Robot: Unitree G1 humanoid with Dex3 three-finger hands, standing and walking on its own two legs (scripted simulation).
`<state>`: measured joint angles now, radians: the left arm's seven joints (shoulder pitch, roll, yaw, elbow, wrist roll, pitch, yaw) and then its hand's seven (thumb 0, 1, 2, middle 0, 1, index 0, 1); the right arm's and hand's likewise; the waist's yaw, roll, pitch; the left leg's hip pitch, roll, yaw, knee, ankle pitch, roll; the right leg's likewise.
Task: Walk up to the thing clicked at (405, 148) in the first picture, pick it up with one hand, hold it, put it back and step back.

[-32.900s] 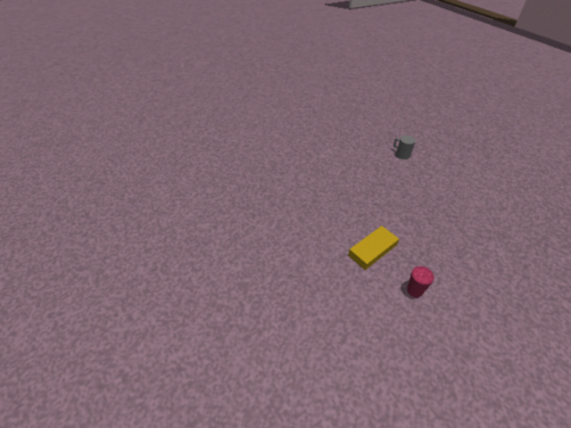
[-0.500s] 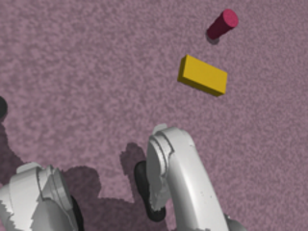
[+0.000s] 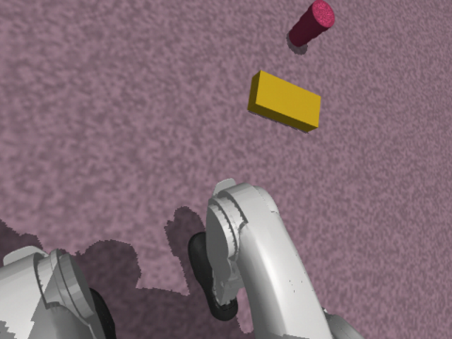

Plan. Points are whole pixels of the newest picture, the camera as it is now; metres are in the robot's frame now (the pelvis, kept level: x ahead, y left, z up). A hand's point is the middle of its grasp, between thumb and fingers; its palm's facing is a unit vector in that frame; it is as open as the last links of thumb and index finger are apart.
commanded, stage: close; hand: left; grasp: from above
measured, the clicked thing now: out of the picture +0.46 +0.31 -0.25
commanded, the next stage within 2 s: settle in 1.42 s
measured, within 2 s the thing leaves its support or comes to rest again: leaves its support in 1.88 s
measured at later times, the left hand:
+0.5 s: hand out of the picture +0.46 +0.31 -0.22, palm faces -0.45 -0.12 -0.89, open 12.7 cm
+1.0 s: hand out of the picture +0.46 +0.32 -0.21, palm faces -0.46 -0.12 -0.88, open 11.7 cm
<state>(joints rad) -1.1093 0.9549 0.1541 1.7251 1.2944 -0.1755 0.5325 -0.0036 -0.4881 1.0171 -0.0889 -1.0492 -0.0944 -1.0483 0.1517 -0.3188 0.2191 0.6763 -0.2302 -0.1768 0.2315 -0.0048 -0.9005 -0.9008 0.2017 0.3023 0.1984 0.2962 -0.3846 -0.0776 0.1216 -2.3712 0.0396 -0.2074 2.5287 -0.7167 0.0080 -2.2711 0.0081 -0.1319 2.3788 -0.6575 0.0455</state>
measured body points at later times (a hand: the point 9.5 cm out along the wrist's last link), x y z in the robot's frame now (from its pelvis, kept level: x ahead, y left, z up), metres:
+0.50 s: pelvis +0.00 +0.00 +0.00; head +0.26 +0.11 +0.34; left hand +0.48 +0.32 -0.17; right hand +0.04 -0.26 -0.06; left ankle +0.06 +0.13 -0.27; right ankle +0.11 -0.12 -0.27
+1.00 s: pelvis -0.01 +0.00 +0.00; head +0.26 +0.10 +0.34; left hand +0.48 +0.32 -0.16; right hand +0.03 -0.26 -0.06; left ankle +0.06 +0.13 -0.27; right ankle +0.11 -0.12 -0.27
